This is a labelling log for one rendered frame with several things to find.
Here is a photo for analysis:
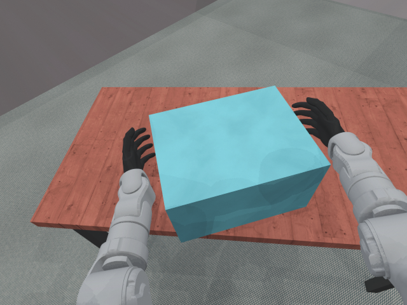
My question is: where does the table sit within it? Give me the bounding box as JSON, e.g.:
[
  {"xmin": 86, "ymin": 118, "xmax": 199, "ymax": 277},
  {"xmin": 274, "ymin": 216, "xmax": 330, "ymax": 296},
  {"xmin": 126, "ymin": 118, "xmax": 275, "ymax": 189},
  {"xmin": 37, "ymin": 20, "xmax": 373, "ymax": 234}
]
[{"xmin": 30, "ymin": 87, "xmax": 407, "ymax": 293}]

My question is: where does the robot left hand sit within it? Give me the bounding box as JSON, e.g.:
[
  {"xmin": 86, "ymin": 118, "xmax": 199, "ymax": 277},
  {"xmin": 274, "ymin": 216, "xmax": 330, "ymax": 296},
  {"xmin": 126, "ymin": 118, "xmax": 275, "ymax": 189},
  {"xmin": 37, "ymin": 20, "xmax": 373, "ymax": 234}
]
[{"xmin": 122, "ymin": 127, "xmax": 156, "ymax": 173}]

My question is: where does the robot right forearm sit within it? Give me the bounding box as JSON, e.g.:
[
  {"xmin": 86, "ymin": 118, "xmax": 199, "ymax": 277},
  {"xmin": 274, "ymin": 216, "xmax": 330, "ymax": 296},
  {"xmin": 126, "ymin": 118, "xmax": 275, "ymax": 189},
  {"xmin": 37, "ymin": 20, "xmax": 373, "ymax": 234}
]
[{"xmin": 328, "ymin": 132, "xmax": 407, "ymax": 224}]

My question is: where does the robot right hand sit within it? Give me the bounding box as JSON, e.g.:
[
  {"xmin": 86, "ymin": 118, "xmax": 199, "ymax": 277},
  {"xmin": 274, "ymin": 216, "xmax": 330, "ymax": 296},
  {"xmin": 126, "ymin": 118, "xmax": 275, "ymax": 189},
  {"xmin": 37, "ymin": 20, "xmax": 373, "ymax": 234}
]
[{"xmin": 292, "ymin": 97, "xmax": 345, "ymax": 147}]

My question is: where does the left robot upper arm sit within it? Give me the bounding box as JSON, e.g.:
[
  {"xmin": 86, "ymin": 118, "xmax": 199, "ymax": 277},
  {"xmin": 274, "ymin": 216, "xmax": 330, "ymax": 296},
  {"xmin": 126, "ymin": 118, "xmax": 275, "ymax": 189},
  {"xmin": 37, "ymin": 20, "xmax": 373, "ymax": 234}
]
[{"xmin": 78, "ymin": 266, "xmax": 152, "ymax": 305}]

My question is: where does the robot left forearm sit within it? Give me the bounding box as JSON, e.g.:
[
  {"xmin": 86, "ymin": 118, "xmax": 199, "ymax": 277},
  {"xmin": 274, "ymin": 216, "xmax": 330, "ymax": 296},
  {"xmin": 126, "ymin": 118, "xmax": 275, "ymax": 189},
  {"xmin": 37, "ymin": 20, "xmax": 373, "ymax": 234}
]
[{"xmin": 76, "ymin": 169, "xmax": 156, "ymax": 305}]

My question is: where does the carton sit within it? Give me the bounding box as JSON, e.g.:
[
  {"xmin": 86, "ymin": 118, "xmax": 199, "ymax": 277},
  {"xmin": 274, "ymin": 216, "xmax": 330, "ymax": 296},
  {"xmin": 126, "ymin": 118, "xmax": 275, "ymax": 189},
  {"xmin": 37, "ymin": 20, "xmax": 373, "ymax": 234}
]
[{"xmin": 149, "ymin": 86, "xmax": 331, "ymax": 243}]

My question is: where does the right robot upper arm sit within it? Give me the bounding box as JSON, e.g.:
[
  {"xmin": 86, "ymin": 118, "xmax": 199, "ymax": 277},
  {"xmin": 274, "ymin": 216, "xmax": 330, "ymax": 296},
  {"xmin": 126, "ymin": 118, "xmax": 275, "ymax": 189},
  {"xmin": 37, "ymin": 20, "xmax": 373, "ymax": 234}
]
[{"xmin": 357, "ymin": 213, "xmax": 407, "ymax": 305}]

